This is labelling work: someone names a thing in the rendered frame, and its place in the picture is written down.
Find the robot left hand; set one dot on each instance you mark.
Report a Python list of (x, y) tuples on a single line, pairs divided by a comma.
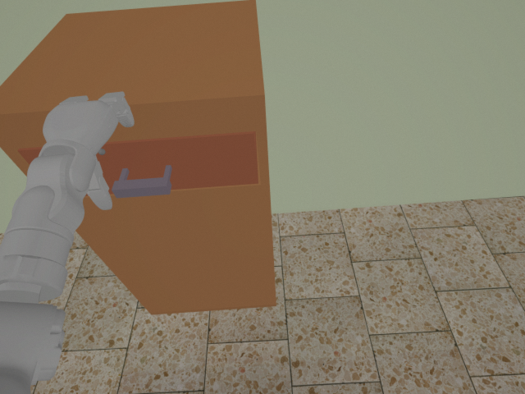
[(90, 123)]

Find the left robot upper arm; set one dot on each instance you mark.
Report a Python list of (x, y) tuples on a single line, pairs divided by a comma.
[(31, 338)]

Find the cabinet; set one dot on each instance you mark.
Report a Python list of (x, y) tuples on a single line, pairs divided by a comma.
[(185, 70)]

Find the left robot forearm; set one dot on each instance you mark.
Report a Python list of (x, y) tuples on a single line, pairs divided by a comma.
[(38, 238)]

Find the drawer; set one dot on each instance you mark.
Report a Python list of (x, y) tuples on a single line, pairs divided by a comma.
[(197, 161)]

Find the handle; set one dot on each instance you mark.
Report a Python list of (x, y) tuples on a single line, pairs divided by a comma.
[(142, 187)]

